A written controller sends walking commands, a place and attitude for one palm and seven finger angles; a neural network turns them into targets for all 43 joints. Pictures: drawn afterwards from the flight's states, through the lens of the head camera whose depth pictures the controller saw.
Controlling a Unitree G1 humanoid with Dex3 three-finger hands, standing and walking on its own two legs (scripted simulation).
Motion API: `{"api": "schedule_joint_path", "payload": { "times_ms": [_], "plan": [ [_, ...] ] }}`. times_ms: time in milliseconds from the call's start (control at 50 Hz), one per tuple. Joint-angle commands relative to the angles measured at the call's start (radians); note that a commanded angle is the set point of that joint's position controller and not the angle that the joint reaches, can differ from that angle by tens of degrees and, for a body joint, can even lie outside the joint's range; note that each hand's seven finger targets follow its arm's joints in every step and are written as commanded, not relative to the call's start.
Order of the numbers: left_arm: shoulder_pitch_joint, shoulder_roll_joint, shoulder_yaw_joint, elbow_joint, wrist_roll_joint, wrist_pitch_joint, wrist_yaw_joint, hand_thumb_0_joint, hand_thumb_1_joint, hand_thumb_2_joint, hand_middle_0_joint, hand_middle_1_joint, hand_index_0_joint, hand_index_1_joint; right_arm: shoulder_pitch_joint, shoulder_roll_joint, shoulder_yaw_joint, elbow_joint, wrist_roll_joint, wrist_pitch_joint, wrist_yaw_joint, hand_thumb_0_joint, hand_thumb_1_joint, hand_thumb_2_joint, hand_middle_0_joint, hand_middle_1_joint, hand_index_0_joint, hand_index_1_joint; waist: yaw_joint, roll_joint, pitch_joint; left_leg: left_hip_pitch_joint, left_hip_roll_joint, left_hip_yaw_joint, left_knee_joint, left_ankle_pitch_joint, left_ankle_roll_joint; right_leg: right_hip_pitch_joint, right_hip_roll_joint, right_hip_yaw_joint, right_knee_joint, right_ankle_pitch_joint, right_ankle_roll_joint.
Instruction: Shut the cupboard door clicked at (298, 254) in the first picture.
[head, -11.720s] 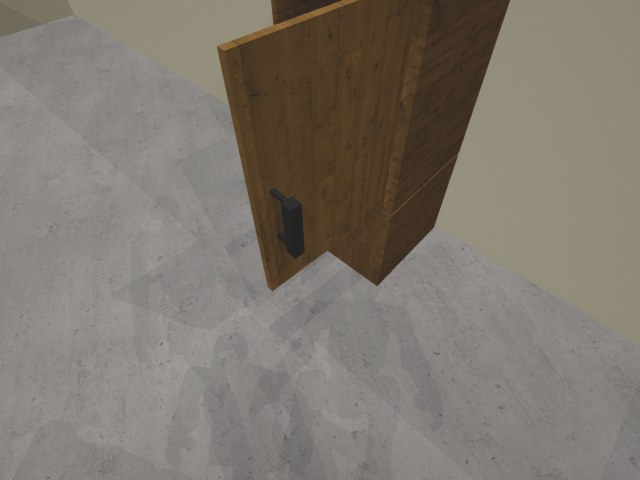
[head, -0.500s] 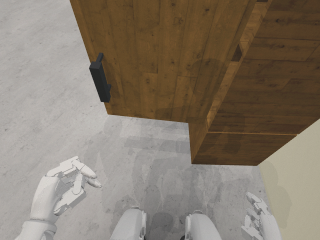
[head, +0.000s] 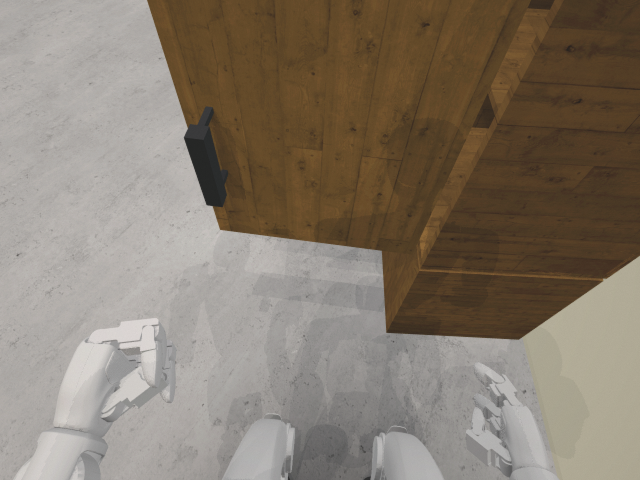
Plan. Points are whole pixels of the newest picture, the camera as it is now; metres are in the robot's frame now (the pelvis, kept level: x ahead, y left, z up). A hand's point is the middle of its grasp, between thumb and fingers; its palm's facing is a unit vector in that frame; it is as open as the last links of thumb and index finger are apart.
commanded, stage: raise the hand and make a fist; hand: left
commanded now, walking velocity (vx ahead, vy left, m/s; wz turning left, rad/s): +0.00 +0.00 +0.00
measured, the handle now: (212, 158) +0.55 +0.22 +0.02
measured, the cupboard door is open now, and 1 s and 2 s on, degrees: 85 85 85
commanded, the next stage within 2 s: bring the fist close to the handle in 0.44 s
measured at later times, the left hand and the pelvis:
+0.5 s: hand (177, 377) +0.22 +0.17 +0.05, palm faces -0.06 -1.00 -0.02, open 3.1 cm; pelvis +0.00 -0.01 +0.00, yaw +0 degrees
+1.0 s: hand (199, 295) +0.31 +0.18 +0.04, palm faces -0.07 -1.00 -0.02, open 3.1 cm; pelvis +0.00 -0.01 +0.00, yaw +0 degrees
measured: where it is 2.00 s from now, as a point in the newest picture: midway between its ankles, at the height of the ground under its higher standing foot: outside the picture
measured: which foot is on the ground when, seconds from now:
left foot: down 0.00-1.00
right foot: down 0.00-1.00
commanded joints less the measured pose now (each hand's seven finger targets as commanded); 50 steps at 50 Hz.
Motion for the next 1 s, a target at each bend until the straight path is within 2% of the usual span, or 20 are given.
{"api": "schedule_joint_path", "payload": {
  "times_ms": [0,160,220,280,320,360,460,520,560,580,620,660,720,760,780,820,880,900,940,980],
  "plan": [
    [-0.021,0.113,0.08,-0.181,-0.029,-0.058,-0.015,0.0,0.9,0.9,-1.3,-1.5,-1.3,-1.5,-0.015,-0.149,-0.072,-0.143,0.005,-0.054,-0.013,0.0,-0.9,-0.9,0.2,0.3,0.2,0.3,-0.015,0.016,-0.241,0.177,-0.017,-0.043,-0.227,0.255,-0.023,0.177,0.053,0.04,-0.151,0.165,-0.035],
    [-0.009,0.125,0.099,-0.177,-0.042,-0.073,-0.008,0.0,0.9,0.9,-1.3,-1.5,-1.3,-1.5,-0.017,-0.14,-0.076,-0.135,0.006,-0.058,-0.017,0.0,-0.9,-0.9,0.2,0.3,0.2,0.3,-0.008,0.003,-0.253,0.134,-0.022,-0.025,-0.198,0.272,-0.015,0.223,0.047,0.074,-0.162,0.18,-0.032],
    [-0.014,0.109,0.078,-0.172,-0.037,-0.082,-0.006,0.0,0.9,0.9,-1.3,-1.5,-1.3,-1.5,-0.018,-0.142,-0.077,-0.136,0.009,-0.055,-0.016,0.0,-0.9,-0.9,0.2,0.3,0.2,0.3,-0.016,0.005,-0.225,0.122,-0.022,-0.018,-0.2,0.233,-0.015,0.206,0.042,0.083,-0.176,0.131,-0.029],
    [-0.017,0.126,0.092,-0.171,-0.037,-0.086,-0.005,0.0,0.9,0.9,-1.3,-1.5,-1.3,-1.5,-0.017,-0.144,-0.078,-0.137,0.007,-0.052,-0.019,0.0,-0.9,-0.9,0.2,0.3,0.2,0.3,-0.012,0.005,-0.241,0.117,-0.021,-0.018,-0.196,0.234,-0.013,0.212,0.041,0.089,-0.174,0.13,-0.03],
    [-0.016,0.113,0.082,-0.164,-0.039,-0.088,-0.006,0.0,0.9,0.9,-1.3,-1.5,-1.3,-1.5,-0.017,-0.142,-0.078,-0.137,0.01,-0.05,-0.02,0.0,-0.9,-0.9,0.2,0.3,0.2,0.3,-0.019,-0.014,-0.23,0.109,-0.021,-0.015,-0.193,0.221,-0.011,0.213,0.039,0.096,-0.184,0.117,-0.026],
    [-0.027,0.122,0.084,-0.174,-0.039,-0.089,-0.007,0.0,0.9,0.9,-1.3,-1.5,-1.3,-1.5,-0.015,-0.144,-0.075,-0.139,0.009,-0.048,-0.021,0.0,-0.9,-0.9,0.2,0.3,0.2,0.3,-0.015,0.013,-0.225,0.115,-0.021,-0.018,-0.197,0.226,-0.01,0.208,0.044,0.09,-0.178,0.119,-0.032],
    [-0.019,0.125,0.09,-0.169,-0.038,-0.084,-0.003,0.0,0.9,0.9,-1.3,-1.5,-1.3,-1.5,-0.016,-0.142,-0.074,-0.14,0.008,-0.042,-0.021,0.0,-0.9,-0.9,0.2,0.3,0.2,0.3,-0.016,0.005,-0.231,0.122,-0.022,-0.021,-0.199,0.239,-0.01,0.214,0.047,0.083,-0.172,0.142,-0.032],
    [-0.023,0.105,0.074,-0.168,-0.037,-0.083,-0.007,0.0,0.9,0.9,-1.3,-1.5,-1.3,-1.5,-0.016,-0.143,-0.075,-0.141,0.009,-0.039,-0.02,0.0,-0.9,-0.9,0.2,0.3,0.2,0.3,-0.024,0.0,-0.232,0.125,-0.021,-0.019,-0.198,0.224,-0.01,0.2,0.044,0.081,-0.175,0.132,-0.026],
    [-0.139,0.126,0.077,-0.139,-0.031,-0.087,-0.006,0.0,0.9,0.9,-1.3,-1.5,-1.3,-1.5,-0.006,-0.151,-0.067,-0.125,0.005,-0.039,-0.027,0.0,-0.9,-0.9,0.2,0.3,0.2,0.3,-0.048,0.0,-0.186,0.096,-0.018,-0.024,-0.181,0.194,-0.007,0.159,0.049,0.081,-0.174,0.094,-0.029],
    [-0.185,0.139,0.085,-0.13,-0.024,-0.093,-0.005,0.0,0.9,0.9,-1.3,-1.5,-1.3,-1.5,-0.009,-0.158,-0.067,-0.119,0.006,-0.042,-0.029,0.0,-0.9,-0.9,0.2,0.3,0.2,0.3,-0.049,0.004,-0.196,0.102,-0.017,-0.027,-0.179,0.184,-0.008,0.139,0.047,0.081,-0.168,0.086,-0.028],
    [-0.25,0.109,0.046,-0.125,-0.019,-0.097,-0.007,0.0,0.9,0.9,-1.3,-1.5,-1.3,-1.5,-0.008,-0.16,-0.065,-0.111,0.005,-0.051,-0.031,0.0,-0.9,-0.9,0.2,0.3,0.2,0.3,-0.054,0.032,-0.223,0.131,-0.017,-0.033,-0.185,0.182,-0.008,0.118,0.047,0.07,-0.157,0.094,-0.029],
    [-0.305,0.135,0.063,-0.103,-0.018,-0.089,-0.006,0.0,0.9,0.9,-1.3,-1.5,-1.3,-1.5,0.0,-0.167,-0.064,-0.101,0.005,-0.054,-0.032,0.0,-0.9,-0.9,0.2,0.3,0.2,0.3,-0.05,0.036,-0.249,0.144,-0.016,-0.039,-0.19,0.197,-0.008,0.128,0.05,0.061,-0.148,0.112,-0.033],
    [-0.343,0.131,0.064,-0.048,-0.011,-0.058,-0.005,0.0,0.9,0.9,-1.3,-1.5,-1.3,-1.5,0.002,-0.169,-0.065,-0.093,0.007,-0.049,-0.029,0.0,-0.9,-0.9,0.2,0.3,0.2,0.3,-0.041,0.033,-0.283,0.16,-0.018,-0.035,-0.204,0.222,-0.01,0.147,0.045,0.06,-0.152,0.145,-0.03],
    [-0.362,0.165,0.099,-0.005,-0.007,-0.038,0.001,0.0,0.9,0.9,-1.3,-1.5,-1.3,-1.5,0.009,-0.172,-0.063,-0.087,0.008,-0.041,-0.025,0.0,-0.9,-0.9,0.2,0.3,0.2,0.3,-0.029,0.038,-0.295,0.162,-0.017,-0.035,-0.213,0.24,-0.012,0.165,0.048,0.058,-0.151,0.16,-0.034],
    [-0.393,0.155,0.097,0.003,-0.005,-0.031,0.005,0.0,0.9,0.9,-1.3,-1.5,-1.3,-1.5,0.002,-0.168,-0.061,-0.086,0.008,-0.036,-0.022,0.0,-0.9,-0.9,0.2,0.3,0.2,0.3,-0.028,0.036,-0.306,0.162,-0.02,-0.029,-0.215,0.251,-0.011,0.178,0.044,0.061,-0.151,0.178,-0.03],
    [-0.458,0.145,0.087,0.038,0.003,-0.024,0.016,0.0,0.9,0.9,-1.3,-1.5,-1.3,-1.5,0.006,-0.168,-0.062,-0.078,0.008,-0.029,-0.019,0.0,-0.9,-0.9,0.2,0.3,0.2,0.3,-0.038,0.036,-0.304,0.171,-0.017,-0.028,-0.22,0.256,-0.013,0.172,0.042,0.059,-0.155,0.189,-0.028],
    [-0.522,0.159,0.109,0.094,0.008,-0.027,0.03,0.0,0.9,0.9,-1.3,-1.5,-1.3,-1.5,0.015,-0.172,-0.063,-0.065,0.006,-0.022,-0.017,0.0,-0.9,-0.9,0.2,0.3,0.2,0.3,-0.037,0.027,-0.324,0.18,-0.015,-0.03,-0.225,0.274,-0.014,0.176,0.043,0.057,-0.151,0.208,-0.028],
    [-0.554,0.143,0.09,0.117,0.011,-0.032,0.031,0.0,0.9,0.9,-1.3,-1.5,-1.3,-1.5,0.016,-0.17,-0.061,-0.059,0.006,-0.02,-0.015,0.0,-0.9,-0.9,0.2,0.3,0.2,0.3,-0.043,0.021,-0.32,0.177,-0.015,-0.03,-0.227,0.272,-0.015,0.18,0.041,0.058,-0.153,0.21,-0.028],
    [-0.608,0.149,0.098,0.178,0.016,-0.044,0.033,0.0,0.9,0.9,-1.3,-1.5,-1.3,-1.5,0.024,-0.174,-0.064,-0.044,0.007,-0.015,-0.014,0.0,-0.9,-0.9,0.2,0.3,0.2,0.3,-0.053,0.002,-0.302,0.166,-0.013,-0.026,-0.227,0.262,-0.014,0.175,0.041,0.062,-0.161,0.205,-0.026],
    [-0.676,0.158,0.097,0.213,0.026,-0.059,0.032,0.0,0.9,0.9,-1.3,-1.5,-1.3,-1.5,0.027,-0.176,-0.063,-0.033,0.005,-0.01,-0.013,0.0,-0.9,-0.9,0.2,0.3,0.2,0.3,-0.054,0.027,-0.316,0.173,-0.014,-0.026,-0.226,0.27,-0.014,0.167,0.04,0.064,-0.154,0.213,-0.029]
  ]
}}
